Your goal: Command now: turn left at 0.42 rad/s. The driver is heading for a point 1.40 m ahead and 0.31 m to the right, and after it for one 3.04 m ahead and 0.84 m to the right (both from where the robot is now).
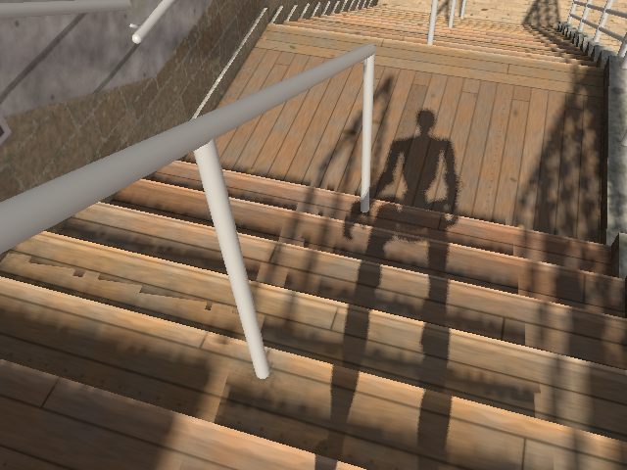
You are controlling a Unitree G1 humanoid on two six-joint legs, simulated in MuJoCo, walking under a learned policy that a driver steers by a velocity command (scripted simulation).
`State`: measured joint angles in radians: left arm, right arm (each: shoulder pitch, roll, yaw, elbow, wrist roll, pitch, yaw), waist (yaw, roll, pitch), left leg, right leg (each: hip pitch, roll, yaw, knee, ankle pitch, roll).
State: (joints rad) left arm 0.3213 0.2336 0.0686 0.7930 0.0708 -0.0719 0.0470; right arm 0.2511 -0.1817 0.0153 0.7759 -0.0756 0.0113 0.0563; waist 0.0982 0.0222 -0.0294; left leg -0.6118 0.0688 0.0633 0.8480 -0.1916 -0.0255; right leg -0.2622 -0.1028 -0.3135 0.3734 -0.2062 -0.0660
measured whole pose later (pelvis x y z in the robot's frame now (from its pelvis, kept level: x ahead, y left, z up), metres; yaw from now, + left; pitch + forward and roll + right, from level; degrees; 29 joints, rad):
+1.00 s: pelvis +0.43 -0.07 -0.21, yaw -25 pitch +3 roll -3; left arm 0.49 0.15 -0.01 1.06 0.09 -0.11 -0.05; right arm 0.10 -0.23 -0.01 0.86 -0.09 -0.11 0.04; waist 0.07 0.05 -0.06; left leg -0.73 0.12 -0.08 0.96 0.12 0.05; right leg -0.28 0.12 0.03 0.74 -0.50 -0.09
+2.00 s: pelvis +0.98 -0.16 -0.54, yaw -5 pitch +1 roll +2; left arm 0.20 0.26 -0.02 0.85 0.09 -0.10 -0.02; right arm 0.44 -0.23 -0.01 1.01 -0.08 -0.11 0.07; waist -0.04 -0.02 -0.02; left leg -0.33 -0.14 0.02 0.74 -0.42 0.14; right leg -0.73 -0.10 0.10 1.32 -0.28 0.01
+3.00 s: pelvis +1.57 -0.28 -0.85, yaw -27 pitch +2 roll +3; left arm 0.26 0.24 0.01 0.89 0.09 -0.07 -0.12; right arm 0.44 -0.20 0.01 0.96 -0.09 -0.12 0.03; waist -0.03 -0.04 -0.04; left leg -0.24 -0.05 0.18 0.59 -0.39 0.08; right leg -0.88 -0.09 0.02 1.20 0.08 -0.06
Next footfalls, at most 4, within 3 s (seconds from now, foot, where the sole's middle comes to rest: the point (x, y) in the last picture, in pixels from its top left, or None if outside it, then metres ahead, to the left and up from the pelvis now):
0.12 left None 0.08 0.15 -0.78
0.74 right None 0.36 -0.15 -0.95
1.14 left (383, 434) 0.67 -0.04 -1.11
1.46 right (470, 427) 0.70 -0.27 -1.11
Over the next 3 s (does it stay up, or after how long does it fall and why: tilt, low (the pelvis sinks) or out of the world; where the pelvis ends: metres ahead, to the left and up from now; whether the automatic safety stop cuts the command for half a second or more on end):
stays up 1.57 -0.28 -0.85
